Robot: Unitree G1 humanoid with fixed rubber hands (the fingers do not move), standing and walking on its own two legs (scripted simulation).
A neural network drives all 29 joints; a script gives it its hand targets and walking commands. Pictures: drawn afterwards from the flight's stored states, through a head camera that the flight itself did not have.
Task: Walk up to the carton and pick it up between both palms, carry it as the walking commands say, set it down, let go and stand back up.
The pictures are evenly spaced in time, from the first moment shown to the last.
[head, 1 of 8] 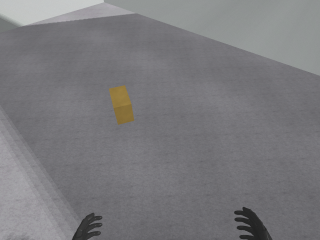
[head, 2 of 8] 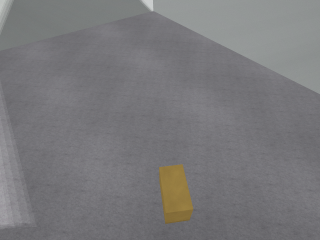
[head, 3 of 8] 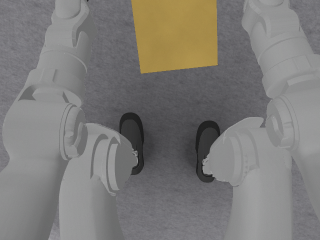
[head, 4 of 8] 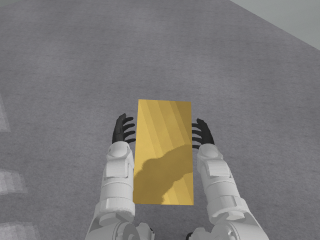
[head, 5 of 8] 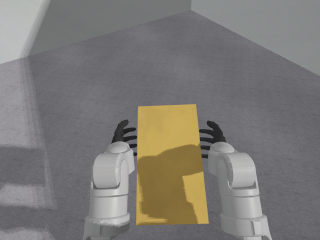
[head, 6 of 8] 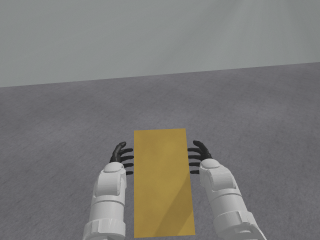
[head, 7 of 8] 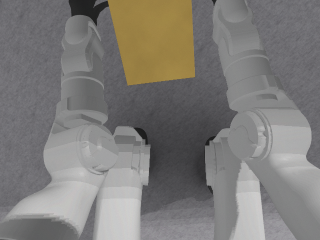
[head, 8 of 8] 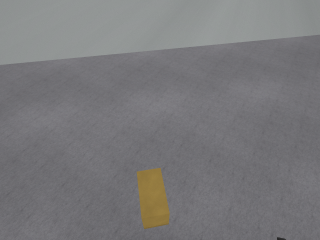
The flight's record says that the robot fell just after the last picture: no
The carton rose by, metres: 0.70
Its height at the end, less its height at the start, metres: +0.00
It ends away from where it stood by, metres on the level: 0.71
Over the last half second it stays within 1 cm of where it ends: yes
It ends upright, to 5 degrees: yes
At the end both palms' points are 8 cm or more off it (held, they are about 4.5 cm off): yes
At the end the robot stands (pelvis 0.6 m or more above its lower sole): yes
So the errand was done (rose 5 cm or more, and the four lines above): yes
